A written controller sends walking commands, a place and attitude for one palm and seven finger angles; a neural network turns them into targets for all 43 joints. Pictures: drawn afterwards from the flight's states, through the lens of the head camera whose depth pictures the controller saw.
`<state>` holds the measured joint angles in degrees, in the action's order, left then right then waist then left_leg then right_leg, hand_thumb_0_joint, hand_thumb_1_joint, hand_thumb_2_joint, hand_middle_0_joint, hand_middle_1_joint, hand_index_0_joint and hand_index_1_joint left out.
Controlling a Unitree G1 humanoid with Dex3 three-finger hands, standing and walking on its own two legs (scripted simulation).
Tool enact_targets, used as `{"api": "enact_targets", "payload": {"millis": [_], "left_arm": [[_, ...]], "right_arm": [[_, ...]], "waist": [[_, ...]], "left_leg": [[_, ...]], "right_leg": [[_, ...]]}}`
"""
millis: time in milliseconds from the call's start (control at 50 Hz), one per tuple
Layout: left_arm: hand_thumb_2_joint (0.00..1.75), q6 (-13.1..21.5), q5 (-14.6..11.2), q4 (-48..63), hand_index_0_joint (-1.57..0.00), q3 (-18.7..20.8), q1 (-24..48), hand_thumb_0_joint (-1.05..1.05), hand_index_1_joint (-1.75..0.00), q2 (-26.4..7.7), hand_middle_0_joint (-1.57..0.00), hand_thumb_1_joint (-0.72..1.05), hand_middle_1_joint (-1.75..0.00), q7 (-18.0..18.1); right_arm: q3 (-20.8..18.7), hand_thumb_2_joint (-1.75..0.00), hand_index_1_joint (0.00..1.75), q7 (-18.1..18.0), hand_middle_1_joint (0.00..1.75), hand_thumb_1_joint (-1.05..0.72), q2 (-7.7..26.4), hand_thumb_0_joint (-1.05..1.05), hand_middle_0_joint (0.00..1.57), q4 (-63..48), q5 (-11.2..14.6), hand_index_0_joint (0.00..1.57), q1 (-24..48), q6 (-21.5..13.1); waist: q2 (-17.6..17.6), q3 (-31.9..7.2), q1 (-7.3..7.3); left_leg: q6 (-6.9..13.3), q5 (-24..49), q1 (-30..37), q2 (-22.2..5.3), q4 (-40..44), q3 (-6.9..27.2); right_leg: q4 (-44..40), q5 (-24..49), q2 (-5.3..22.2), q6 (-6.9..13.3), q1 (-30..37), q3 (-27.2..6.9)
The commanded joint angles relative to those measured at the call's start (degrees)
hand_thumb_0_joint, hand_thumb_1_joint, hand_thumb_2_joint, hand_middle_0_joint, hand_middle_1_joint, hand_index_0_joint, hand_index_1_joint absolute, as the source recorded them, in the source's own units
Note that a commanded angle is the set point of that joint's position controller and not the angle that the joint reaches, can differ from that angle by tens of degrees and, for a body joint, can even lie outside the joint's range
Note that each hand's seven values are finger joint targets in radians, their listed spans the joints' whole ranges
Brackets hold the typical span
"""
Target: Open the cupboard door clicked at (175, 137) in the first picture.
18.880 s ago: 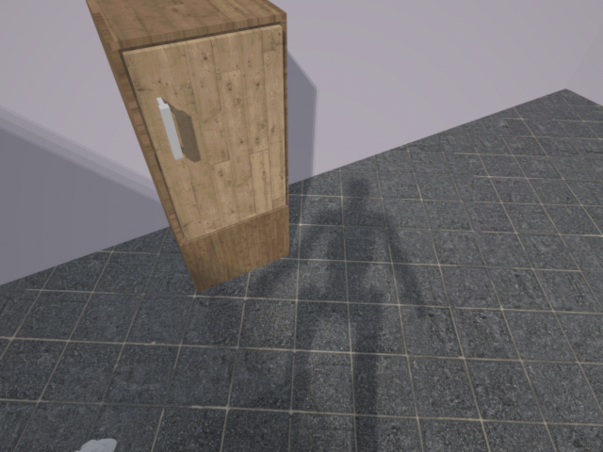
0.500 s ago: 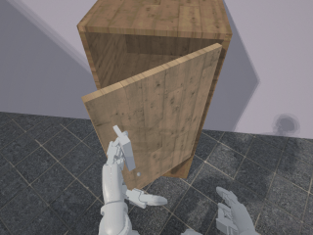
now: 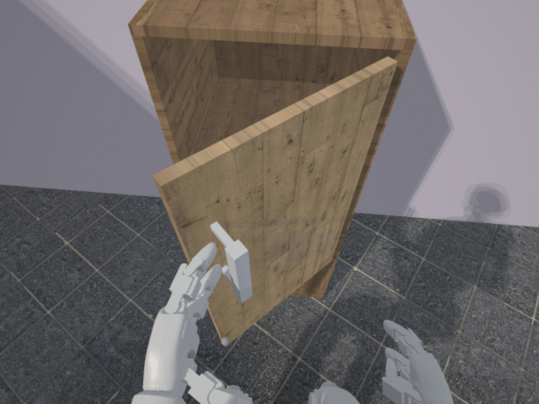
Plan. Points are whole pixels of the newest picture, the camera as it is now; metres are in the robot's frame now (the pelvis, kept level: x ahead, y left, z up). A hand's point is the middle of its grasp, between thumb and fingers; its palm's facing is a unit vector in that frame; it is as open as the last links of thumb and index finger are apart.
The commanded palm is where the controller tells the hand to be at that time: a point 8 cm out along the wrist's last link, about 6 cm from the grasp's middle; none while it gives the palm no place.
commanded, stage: slide the hand sideways off the handle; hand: left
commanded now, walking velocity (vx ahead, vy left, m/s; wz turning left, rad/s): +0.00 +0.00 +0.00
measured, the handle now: (231, 264) +0.30 +0.07 +0.07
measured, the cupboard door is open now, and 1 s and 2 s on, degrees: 45 45 45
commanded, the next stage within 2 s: draw the hand back to the body in 0.64 s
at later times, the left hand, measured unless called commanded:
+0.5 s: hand (186, 370) +0.16 +0.11 +0.07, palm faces -0.04 -1.00 +0.01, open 16.3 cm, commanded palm +0.12 +0.17 +0.07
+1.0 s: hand (143, 371) +0.16 +0.14 +0.10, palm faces -0.02 -1.00 -0.05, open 16.3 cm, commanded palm +0.12 +0.21 +0.11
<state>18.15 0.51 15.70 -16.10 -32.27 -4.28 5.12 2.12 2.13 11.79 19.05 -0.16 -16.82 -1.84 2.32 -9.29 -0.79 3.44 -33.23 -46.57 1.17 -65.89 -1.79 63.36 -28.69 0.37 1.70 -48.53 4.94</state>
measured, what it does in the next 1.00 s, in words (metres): stands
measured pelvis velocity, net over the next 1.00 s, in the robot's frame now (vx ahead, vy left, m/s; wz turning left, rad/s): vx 0.00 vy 0.00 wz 0.00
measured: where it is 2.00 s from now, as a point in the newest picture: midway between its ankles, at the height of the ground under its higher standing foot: outside the picture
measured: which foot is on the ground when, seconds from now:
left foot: down 0.00-1.00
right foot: down 0.00-1.00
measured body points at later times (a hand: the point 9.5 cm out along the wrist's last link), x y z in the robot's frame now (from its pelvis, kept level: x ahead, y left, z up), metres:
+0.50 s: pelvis +0.00 +0.00 -0.01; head +0.05 +0.00 +0.44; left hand +0.16 +0.16 +0.07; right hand +0.20 -0.22 -0.07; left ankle -0.01 +0.08 -0.65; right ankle +0.02 -0.11 -0.65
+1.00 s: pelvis +0.00 +0.00 +0.01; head +0.02 +0.00 +0.45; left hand +0.15 +0.20 +0.11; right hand +0.19 -0.22 -0.05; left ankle -0.01 +0.08 -0.65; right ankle +0.02 -0.11 -0.65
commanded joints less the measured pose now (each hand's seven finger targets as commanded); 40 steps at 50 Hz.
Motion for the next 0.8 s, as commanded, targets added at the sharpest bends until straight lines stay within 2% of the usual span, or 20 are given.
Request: {"api": "enact_targets", "payload": {"millis": [0,80,100,140,200,240,300,340,360,400,460,500,580,640,680,700,720,780], "left_arm": [[0.30,5.04,-0.51,14.74,-0.15,-0.84,-1.63,0.00,-0.30,0.16,-0.15,-0.50,-0.30,-1.95],[0.30,5.34,-1.55,15.32,-0.15,0.60,-4.56,0.00,-0.30,-1.12,-0.15,-0.50,-0.30,-3.57],[0.30,5.26,-1.62,15.58,-0.15,2.39,-4.78,0.00,-0.30,-2.55,-0.15,-0.50,-0.30,-3.62],[0.30,5.15,-1.79,16.86,-0.15,3.04,-4.87,0.00,-0.30,-3.31,-0.15,-0.50,-0.30,-4.15],[0.30,4.95,-2.75,18.64,-0.15,2.82,-7.64,0.00,-0.30,-2.82,-0.15,-0.50,-0.30,-5.14],[0.30,4.37,-3.32,18.11,-0.15,3.41,-9.58,0.00,-0.30,-2.89,-0.15,-0.50,-0.30,-5.60],[0.30,4.20,-3.63,18.76,-0.15,5.56,-11.66,0.00,-0.30,-4.58,-0.15,-0.50,-0.30,-6.06],[0.30,4.39,-4.14,18.99,-0.15,5.94,-12.11,0.00,-0.30,-4.73,-0.15,-0.50,-0.30,-6.77],[0.30,4.55,-4.54,18.68,-0.15,6.35,-13.67,0.00,-0.30,-4.54,-0.15,-0.50,-0.30,-7.21],[0.30,4.85,-5.19,18.64,-0.15,7.36,-13.07,0.00,-0.30,-5.49,-0.15,-0.50,-0.30,-8.13],[0.30,5.79,-6.42,18.98,-0.15,9.38,-14.25,0.00,-0.30,-6.61,-0.15,-0.50,-0.30,-9.46],[0.30,5.98,-7.32,18.48,-0.15,11.24,-14.85,0.00,-0.30,-7.82,-0.15,-0.50,-0.30,-10.28],[0.30,6.76,-9.32,19.63,-0.15,12.21,-16.01,0.00,-0.30,-7.81,-0.15,-0.50,-0.30,-12.11],[0.30,6.96,-9.78,20.04,-0.15,10.56,-15.85,0.00,-0.30,-6.66,-0.15,-0.50,-0.30,-13.11],[0.30,6.86,-9.72,19.89,-0.15,10.54,-14.71,0.00,-0.30,-7.09,-0.15,-0.50,-0.30,-13.20],[0.30,6.51,-9.45,19.19,-0.15,11.51,-15.22,0.00,-0.30,-8.03,-0.15,-0.50,-0.30,-13.04],[0.30,6.23,-9.03,18.62,-0.15,11.00,-14.67,0.00,-0.30,-7.69,-0.15,-0.50,-0.30,-12.96],[0.30,4.89,-9.29,23.72,-0.15,14.62,-13.48,0.00,-0.30,-11.37,-0.15,-0.50,-0.30,-11.70]], "right_arm": [[-3.24,-0.90,0.30,-0.87,0.30,-0.90,6.02,0.00,0.20,-10.32,0.42,0.20,3.88,-3.22],[-3.43,-0.90,0.30,-1.12,0.30,-0.90,6.13,0.00,0.20,-10.81,0.54,0.20,3.63,-3.40],[-3.58,-0.90,0.30,-1.33,0.30,-0.90,6.04,0.00,0.20,-10.61,0.50,0.20,3.63,-3.26],[-3.60,-0.90,0.30,-1.47,0.30,-0.90,6.08,0.00,0.20,-10.83,0.60,0.20,3.70,-3.05],[-3.79,-0.90,0.30,-1.64,0.30,-0.90,5.92,0.00,0.20,-11.31,0.95,0.20,3.56,-2.95],[-4.00,-0.90,0.30,-1.83,0.30,-0.90,5.88,0.00,0.20,-11.46,1.11,0.20,3.43,-2.64],[-4.24,-0.90,0.30,-2.28,0.30,-0.90,5.58,0.00,0.20,-11.32,1.14,0.20,4.00,-2.35],[-4.35,-0.90,0.30,-2.34,0.30,-0.90,5.46,0.00,0.20,-11.05,1.23,0.20,3.89,-2.33],[-4.47,-0.90,0.30,-2.38,0.30,-0.90,5.39,0.00,0.20,-11.07,1.29,0.20,4.08,-2.28],[-4.60,-0.90,0.30,-2.77,0.30,-0.90,5.46,0.00,0.20,-10.91,1.37,0.20,4.46,-2.21],[-4.69,-0.90,0.30,-3.07,0.30,-0.90,5.39,0.00,0.20,-10.58,1.42,0.20,4.85,-2.44],[-4.83,-0.90,0.30,-3.39,0.30,-0.90,5.54,0.00,0.20,-10.44,1.64,0.20,5.16,-2.33],[-5.05,-0.90,0.30,-3.71,0.30,-0.90,5.56,0.00,0.20,-10.55,1.95,0.20,5.39,-2.90],[-5.08,-0.90,0.30,-3.68,0.30,-0.90,5.84,0.00,0.20,-10.61,2.04,0.20,5.27,-3.51],[-5.08,-0.90,0.30,-3.74,0.30,-0.90,5.96,0.00,0.20,-10.46,1.97,0.20,5.28,-3.76],[-5.14,-0.90,0.30,-3.86,0.30,-0.90,5.95,0.00,0.20,-10.39,1.96,0.20,5.58,-3.65],[-5.06,-0.90,0.30,-3.89,0.30,-0.90,6.09,0.00,0.20,-10.49,1.92,0.20,5.43,-3.50],[-4.86,-0.90,0.30,-4.39,0.30,-0.90,6.04,0.00,0.20,-11.51,2.36,0.20,4.83,-2.89]], "waist": [[-3.03,-7.11,-0.98],[-4.15,-7.14,-0.84],[-4.03,-7.89,-0.22],[-2.47,-8.55,-0.20],[-1.10,-9.73,0.20],[-2.97,-9.10,-0.06],[-2.03,-9.17,0.86],[-2.55,-8.97,0.47],[-2.42,-8.43,0.82],[-4.10,-7.84,0.35],[-2.25,-8.08,0.79],[-2.50,-7.77,1.06],[-1.58,-8.56,1.15],[-1.11,-8.33,0.49],[-2.14,-7.72,0.24],[-1.68,-7.29,0.71],[-2.39,-6.64,0.25],[0.69,-9.09,1.55]], "left_leg": [[-2.36,15.38,3.01,-0.23,10.62,5.84],[-2.36,13.28,1.51,-0.04,9.98,5.73],[-2.43,14.36,1.11,-0.07,9.88,5.96],[-2.50,14.43,1.41,-0.02,9.52,5.74],[-2.66,17.36,2.52,-0.03,9.54,5.95],[-2.57,17.13,2.22,-0.11,9.38,5.77],[-2.71,18.33,1.83,-0.04,9.33,5.69],[-2.75,18.42,1.60,0.00,8.92,5.56],[-2.85,17.95,1.42,0.05,9.14,5.48],[-2.59,16.95,0.21,0.02,8.67,5.56],[-2.67,15.23,-0.53,0.20,8.16,5.10],[-2.68,14.61,-1.16,0.15,8.19,5.21],[-2.75,14.32,-0.89,0.16,8.00,5.21],[-2.66,15.21,-0.51,0.15,7.51,5.45],[-2.61,13.68,-1.35,0.11,7.47,5.71],[-2.57,13.42,-1.72,0.00,7.42,5.59],[-2.56,12.43,-1.75,-0.03,7.61,5.71],[-2.64,12.18,0.86,-0.18,9.71,5.45]], "right_leg": [[-7.64,11.33,-1.28,0.75,7.49,-2.12],[-7.42,9.65,-1.32,0.50,6.94,-2.17],[-6.76,10.32,-1.47,0.72,7.64,-2.15],[-6.46,10.37,-1.40,0.71,7.16,-2.27],[-5.96,12.38,-1.56,0.81,7.79,-1.97],[-6.37,12.68,-1.72,0.45,7.76,-1.83],[-6.01,13.62,-1.81,0.67,8.57,-1.89],[-5.90,14.16,-1.74,0.48,8.37,-1.81],[-6.05,13.65,-1.82,0.50,8.45,-1.78],[-6.29,13.24,-1.88,0.44,8.49,-1.99],[-6.28,11.79,-1.79,0.45,8.04,-2.45],[-6.36,10.76,-1.97,0.59,8.14,-2.50],[-6.57,10.12,-1.95,0.45,7.75,-2.53],[-6.22,10.89,-1.92,0.31,6.80,-2.22],[-6.35,9.09,-1.94,0.33,6.17,-2.26],[-6.40,8.55,-1.99,0.46,6.06,-2.41],[-6.39,7.47,-1.95,0.39,5.39,-2.11],[-7.81,6.75,-1.98,0.49,7.87,-2.44]]}}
